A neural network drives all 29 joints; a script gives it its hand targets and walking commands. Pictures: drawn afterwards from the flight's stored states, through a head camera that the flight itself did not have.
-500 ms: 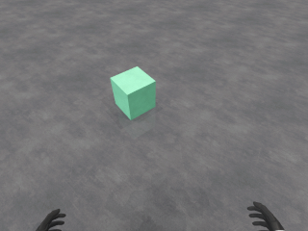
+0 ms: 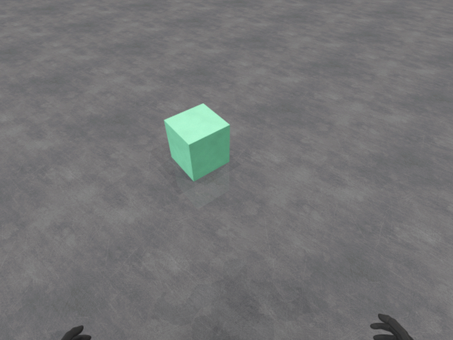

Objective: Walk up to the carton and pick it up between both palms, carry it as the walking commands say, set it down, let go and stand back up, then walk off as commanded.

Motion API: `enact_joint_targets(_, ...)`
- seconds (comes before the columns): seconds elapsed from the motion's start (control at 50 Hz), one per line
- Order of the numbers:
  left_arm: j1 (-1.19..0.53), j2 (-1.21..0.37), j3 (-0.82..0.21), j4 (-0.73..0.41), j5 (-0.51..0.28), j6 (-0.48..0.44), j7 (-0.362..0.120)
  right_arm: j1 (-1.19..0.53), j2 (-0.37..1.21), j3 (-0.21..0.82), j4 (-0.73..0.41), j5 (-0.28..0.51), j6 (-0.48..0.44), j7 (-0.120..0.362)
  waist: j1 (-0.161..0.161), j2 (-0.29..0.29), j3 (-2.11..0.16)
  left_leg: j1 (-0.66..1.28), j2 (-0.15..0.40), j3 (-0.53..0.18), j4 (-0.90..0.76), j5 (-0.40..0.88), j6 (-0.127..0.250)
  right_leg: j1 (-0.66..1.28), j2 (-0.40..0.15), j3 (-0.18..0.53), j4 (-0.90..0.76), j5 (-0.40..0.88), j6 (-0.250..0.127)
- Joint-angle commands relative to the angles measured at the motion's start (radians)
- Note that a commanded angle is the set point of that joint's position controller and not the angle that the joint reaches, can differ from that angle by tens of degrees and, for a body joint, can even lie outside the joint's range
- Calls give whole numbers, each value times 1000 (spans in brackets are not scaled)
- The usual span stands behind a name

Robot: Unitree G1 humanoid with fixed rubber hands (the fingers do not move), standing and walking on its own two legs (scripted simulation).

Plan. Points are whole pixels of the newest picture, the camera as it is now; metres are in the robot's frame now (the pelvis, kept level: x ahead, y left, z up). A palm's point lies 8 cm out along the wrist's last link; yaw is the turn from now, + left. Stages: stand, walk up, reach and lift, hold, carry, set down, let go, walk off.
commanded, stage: stand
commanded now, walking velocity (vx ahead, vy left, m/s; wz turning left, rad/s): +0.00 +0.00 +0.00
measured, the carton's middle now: (198, 142) +1.29 +0.14 -0.63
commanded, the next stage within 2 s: walk up in 1.04 s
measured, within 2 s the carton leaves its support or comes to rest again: neither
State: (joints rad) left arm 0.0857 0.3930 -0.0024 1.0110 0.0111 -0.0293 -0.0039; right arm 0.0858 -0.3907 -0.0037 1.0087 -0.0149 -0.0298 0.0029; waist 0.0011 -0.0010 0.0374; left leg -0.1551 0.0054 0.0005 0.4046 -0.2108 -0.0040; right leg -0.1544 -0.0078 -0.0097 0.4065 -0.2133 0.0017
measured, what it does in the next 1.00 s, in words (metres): stands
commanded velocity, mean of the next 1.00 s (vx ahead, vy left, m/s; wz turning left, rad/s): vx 0.00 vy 0.00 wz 0.00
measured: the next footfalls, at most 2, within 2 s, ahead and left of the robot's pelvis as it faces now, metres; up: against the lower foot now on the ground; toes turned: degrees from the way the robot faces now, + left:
left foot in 1.70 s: +0.27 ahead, +0.17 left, +0.00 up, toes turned +12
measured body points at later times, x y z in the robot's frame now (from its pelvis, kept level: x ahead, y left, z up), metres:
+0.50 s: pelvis +0.00 +0.00 +0.00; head +0.01 +0.00 +0.45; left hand +0.11 +0.31 -0.11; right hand +0.11 -0.32 -0.11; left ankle +0.01 +0.12 -0.74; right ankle +0.01 -0.12 -0.74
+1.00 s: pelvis +0.01 +0.00 +0.00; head +0.01 +0.00 +0.45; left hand +0.12 +0.32 -0.11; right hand +0.12 -0.32 -0.11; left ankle +0.01 +0.12 -0.74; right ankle +0.01 -0.12 -0.74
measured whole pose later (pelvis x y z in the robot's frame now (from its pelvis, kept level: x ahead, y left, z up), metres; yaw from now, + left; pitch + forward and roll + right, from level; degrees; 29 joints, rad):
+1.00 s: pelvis +0.01 +0.00 +0.00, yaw +0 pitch -2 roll +0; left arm 0.08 0.40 0.00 1.06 0.01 -0.02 0.00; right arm 0.08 -0.40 -0.01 1.06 -0.01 -0.02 0.00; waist 0.00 0.00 0.04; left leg -0.11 0.01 0.00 0.33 -0.19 -0.01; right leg -0.11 0.00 -0.01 0.34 -0.19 0.00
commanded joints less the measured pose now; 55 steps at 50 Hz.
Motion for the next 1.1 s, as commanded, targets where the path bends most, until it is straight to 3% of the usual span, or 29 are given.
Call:
enact_joint_targets(0.0, -47, 169, 31, -33, 0, -9, 5, -48, -170, -32, -32, 0, -9, -5, 0, 2, -55, 7, 109, -97, -82, 100, 33, 7, -111, 100, -85, 89, -35)
enact_joint_targets(1.08, -39, 179, 33, 9, -2, 1, 11, -40, -179, -34, 15, 2, 3, -10, 0, 1, -58, 51, 123, -90, -120, 167, 27, 50, -122, 97, -122, 161, -31)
